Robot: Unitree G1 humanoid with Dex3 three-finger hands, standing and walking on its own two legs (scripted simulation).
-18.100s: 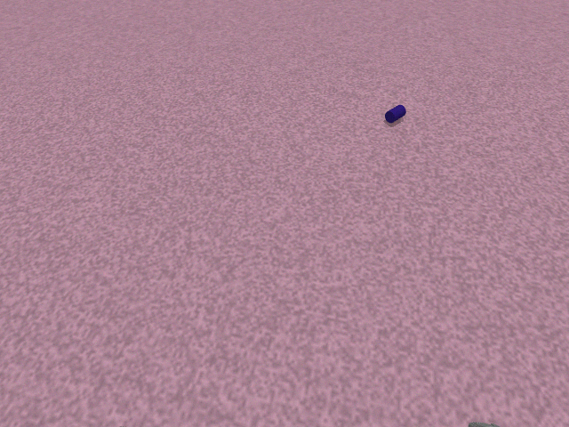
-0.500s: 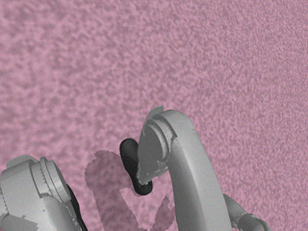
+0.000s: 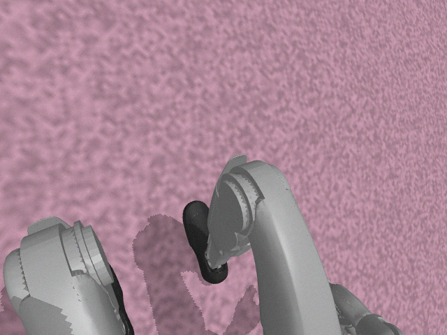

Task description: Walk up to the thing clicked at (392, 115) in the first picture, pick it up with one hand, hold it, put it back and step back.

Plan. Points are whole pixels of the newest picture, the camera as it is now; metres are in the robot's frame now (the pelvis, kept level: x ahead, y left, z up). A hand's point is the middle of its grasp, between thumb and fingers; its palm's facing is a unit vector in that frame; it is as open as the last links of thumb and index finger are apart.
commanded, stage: settle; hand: left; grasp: from above
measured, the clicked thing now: out of the picture +0.47 +0.34 -0.27
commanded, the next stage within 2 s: lift in 0.56 s
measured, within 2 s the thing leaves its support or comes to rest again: neither
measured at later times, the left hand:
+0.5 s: hand out of the picture +0.45 +0.34 -0.13, palm faces -0.48 -0.06 -0.87, open 9.4 cm
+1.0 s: hand out of the picture +0.43 +0.34 -0.07, palm faces -0.49 -0.09 -0.87, open 9.3 cm
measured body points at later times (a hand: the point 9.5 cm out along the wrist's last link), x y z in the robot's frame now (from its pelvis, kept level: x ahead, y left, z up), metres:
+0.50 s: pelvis -0.01 +0.00 +0.03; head +0.24 +0.10 +0.40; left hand +0.48 +0.34 -0.08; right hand +0.08 -0.27 -0.05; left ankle +0.06 +0.11 -0.28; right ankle +0.13 -0.12 -0.28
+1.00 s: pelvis -0.01 +0.00 +0.07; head +0.22 +0.09 +0.45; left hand +0.45 +0.34 -0.02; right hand +0.06 -0.28 -0.02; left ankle +0.06 +0.11 -0.28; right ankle +0.13 -0.12 -0.28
